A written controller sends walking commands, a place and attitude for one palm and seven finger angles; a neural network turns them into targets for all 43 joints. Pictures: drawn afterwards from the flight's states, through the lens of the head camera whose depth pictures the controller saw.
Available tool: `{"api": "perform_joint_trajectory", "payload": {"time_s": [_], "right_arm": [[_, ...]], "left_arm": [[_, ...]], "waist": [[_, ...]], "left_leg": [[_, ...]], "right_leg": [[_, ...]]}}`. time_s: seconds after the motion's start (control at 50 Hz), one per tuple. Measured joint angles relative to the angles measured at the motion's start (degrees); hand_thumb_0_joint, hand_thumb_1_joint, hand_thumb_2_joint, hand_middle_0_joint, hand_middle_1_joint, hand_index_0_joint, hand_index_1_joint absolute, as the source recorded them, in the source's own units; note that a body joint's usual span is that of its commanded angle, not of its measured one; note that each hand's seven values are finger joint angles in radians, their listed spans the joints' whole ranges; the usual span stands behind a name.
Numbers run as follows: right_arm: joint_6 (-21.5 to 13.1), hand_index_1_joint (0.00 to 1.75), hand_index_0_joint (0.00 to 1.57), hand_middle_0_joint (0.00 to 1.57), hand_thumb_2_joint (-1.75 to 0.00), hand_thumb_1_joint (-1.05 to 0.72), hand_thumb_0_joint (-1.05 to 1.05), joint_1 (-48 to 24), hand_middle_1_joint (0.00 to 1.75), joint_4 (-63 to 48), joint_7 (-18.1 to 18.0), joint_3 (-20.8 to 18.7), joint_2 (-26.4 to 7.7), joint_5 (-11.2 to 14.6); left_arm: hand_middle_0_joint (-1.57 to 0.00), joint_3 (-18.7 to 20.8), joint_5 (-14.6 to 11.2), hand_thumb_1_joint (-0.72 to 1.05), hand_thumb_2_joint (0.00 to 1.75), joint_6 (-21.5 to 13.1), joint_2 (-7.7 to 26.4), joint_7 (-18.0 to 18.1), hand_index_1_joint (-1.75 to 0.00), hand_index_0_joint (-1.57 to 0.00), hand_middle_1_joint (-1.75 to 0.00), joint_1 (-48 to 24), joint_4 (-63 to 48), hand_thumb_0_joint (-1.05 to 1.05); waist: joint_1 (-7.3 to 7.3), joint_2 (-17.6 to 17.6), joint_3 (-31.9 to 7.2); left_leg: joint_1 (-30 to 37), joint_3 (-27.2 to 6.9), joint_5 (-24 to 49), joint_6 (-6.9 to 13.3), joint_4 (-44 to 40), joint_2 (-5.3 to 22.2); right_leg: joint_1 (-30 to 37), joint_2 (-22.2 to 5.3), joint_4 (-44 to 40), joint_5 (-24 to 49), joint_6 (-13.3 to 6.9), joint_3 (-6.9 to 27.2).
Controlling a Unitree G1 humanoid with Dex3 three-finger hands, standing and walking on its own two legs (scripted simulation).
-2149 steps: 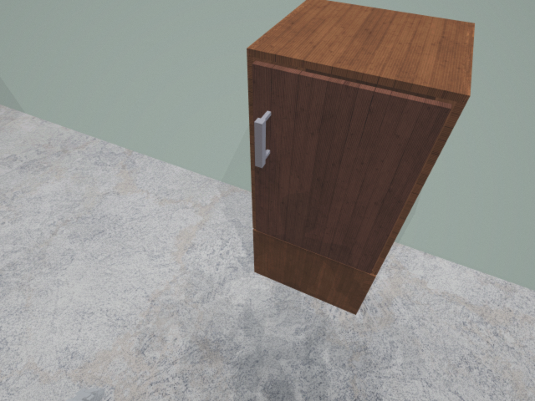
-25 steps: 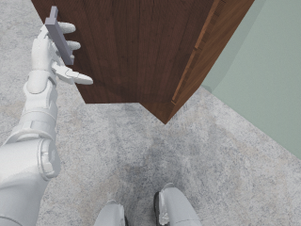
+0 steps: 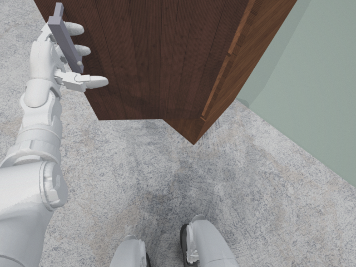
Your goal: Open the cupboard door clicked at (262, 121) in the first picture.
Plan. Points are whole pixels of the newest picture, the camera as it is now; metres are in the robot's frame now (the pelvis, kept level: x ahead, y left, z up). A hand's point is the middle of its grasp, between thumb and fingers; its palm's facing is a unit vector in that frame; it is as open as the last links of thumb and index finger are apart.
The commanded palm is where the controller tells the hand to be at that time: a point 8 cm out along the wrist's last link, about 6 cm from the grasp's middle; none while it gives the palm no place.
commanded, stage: close the thumb around the handle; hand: left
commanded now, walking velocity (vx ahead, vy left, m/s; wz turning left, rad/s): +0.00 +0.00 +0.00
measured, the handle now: (69, 41) +0.59 +0.17 +0.07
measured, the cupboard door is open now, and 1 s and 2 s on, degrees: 45 60 87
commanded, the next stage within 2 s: pull the door open along its arc in 0.46 s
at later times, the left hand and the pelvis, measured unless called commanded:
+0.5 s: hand (79, 65) +0.53 +0.15 +0.06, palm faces -0.06 -1.00 -0.02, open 5.6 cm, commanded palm +0.51 +0.19 +0.07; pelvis +0.00 +0.00 +0.00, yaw +0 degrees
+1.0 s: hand (87, 104) +0.44 +0.13 +0.06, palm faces -0.07 -1.00 +0.00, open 5.8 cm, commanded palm +0.38 +0.18 +0.07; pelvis +0.02 +0.00 +0.02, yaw -1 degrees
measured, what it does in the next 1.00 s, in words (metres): stands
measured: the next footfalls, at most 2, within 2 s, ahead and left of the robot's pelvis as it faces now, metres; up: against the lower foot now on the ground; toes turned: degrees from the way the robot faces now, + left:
none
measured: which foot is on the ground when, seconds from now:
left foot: down 0.00-1.00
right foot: down 0.00-1.00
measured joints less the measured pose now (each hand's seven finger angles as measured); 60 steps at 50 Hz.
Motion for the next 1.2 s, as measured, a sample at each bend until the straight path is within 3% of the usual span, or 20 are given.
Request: {"api": "perform_joint_trajectory", "payload": {"time_s": [0.24, 0.4, 0.7, 0.86, 0.96, 1.0, 1.04, 1.2], "right_arm": [[0.12, 0.3, 0.2, 0.2, -0.9, -0.9, 0.01, -0.23, 0.3, -0.42, -0.03, 0.32, 0.38, 0.08], [0.27, 0.3, 0.2, 0.2, -0.9, -0.9, 0.01, 0.06, 0.3, 0.14, 0.15, -0.02, 0.42, 0.11], [0.39, 0.3, 0.2, 0.2, -0.9, -0.9, 0.01, -0.17, 0.3, -0.28, 0.38, -0.36, 0.51, 0.01], [1.1, 0.3, 0.2, 0.2, -0.9, -0.9, 0.01, 0.4, 0.3, -1.46, 0.88, -1.05, 0.89, 1.27], [0.44, 0.3, 0.2, 0.2, -0.9, -0.9, 0.01, -0.12, 0.3, -2.64, 1.35, -1.84, 1.16, 2.12], [-0.15, 0.3, 0.2, 0.2, -0.9, -0.9, 0.01, -0.84, 0.3, -2.93, 1.59, -2.26, 1.29, 2.17], [-0.92, 0.3, 0.2, 0.2, -0.9, -0.9, 0.01, -2.0, 0.3, -3.01, 1.93, -2.71, 1.45, 1.87], [-2.19, 0.3, 0.2, 0.2, -0.9, -0.91, 0.01, -9.25, 0.3, -3.43, 2.45, -3.2, 3.42, -0.66]], "left_arm": [[-0.37, 1.23, -0.07, 0.37, 0.67, -0.09, 0.45, -0.53, -1.29, -0.36, -1.29, 0.55, -0.16, 0.0], [-0.39, -0.41, -0.88, 0.72, 0.82, -0.21, -1.14, -0.9, -1.33, -0.39, -1.33, 2.09, -1.57, 0.01], [-0.37, 0.24, -0.76, 0.74, 0.82, -0.47, -2.46, 0.76, -1.35, -0.35, -1.35, 4.09, -2.99, 0.01], [-0.38, -1.57, -3.55, 0.74, 0.77, -0.1, -6.86, 0.4, -1.35, -0.35, -1.35, 15.18, -13.65, 0.01], [-0.37, -5.48, -5.64, 0.73, 0.75, 0.17, -11.56, 0.98, -1.35, -0.35, -1.34, 26.55, -24.65, 0.01], [-0.37, -7.62, -6.24, 0.73, 0.74, 0.23, -14.44, 3.22, -1.35, -0.36, -1.34, 31.03, -29.43, 0.01], [-0.37, -10.15, -5.75, 0.72, 0.75, 0.0, -18.07, 8.09, -1.34, -0.36, -1.34, 35.33, -34.19, 0.01], [-0.37, -20.5, 2.97, 0.7, 0.76, -0.2, -30.24, 30.23, -1.31, -0.37, -1.33, 47.61, -45.91, 0.01]], "waist": [[-0.1, -0.09, 0.09], [0.63, 0.19, -0.26], [0.83, 0.23, -0.61], [2.84, 0.18, -1.23], [4.72, 0.09, -2.07], [5.75, 0.02, -2.26], [6.78, -0.02, -2.38], [10.17, -0.87, -2.41]], "left_leg": [[0.17, 0.31, -0.27, 0.16, 0.1, 0.17], [1.02, 0.18, -0.24, 0.21, -0.46, -0.01], [1.76, 0.65, -0.25, 0.23, -0.77, 0.01], [6.07, 1.7, 0.46, 0.22, -4.16, 0.06], [9.82, 2.23, 1.24, 0.2, -7.16, -0.22], [11.14, 2.26, 1.43, 0.1, -7.98, -0.31], [12.24, 2.19, 1.52, 0.01, -8.49, -0.41], [15.32, 1.78, 1.42, -0.51, -8.79, -1.0]], "right_leg": [[0.02, 0.23, 0.05, -0.05, 0.12, 0.33], [0.98, 0.11, -0.54, -0.11, 0.31, 0.25], [1.37, 0.22, -0.5, -0.13, 0.32, 0.76], [4.88, 0.57, -2.89, 0.35, 0.35, 1.81], [8.12, 0.51, -4.9, 0.64, 0.39, 2.37], [9.35, 0.48, -5.48, 0.67, 0.41, 2.41], [10.41, 0.39, -5.79, 0.6, 0.4, 2.37], [13.03, -0.24, -4.61, -0.58, -0.1, 2.07]]}}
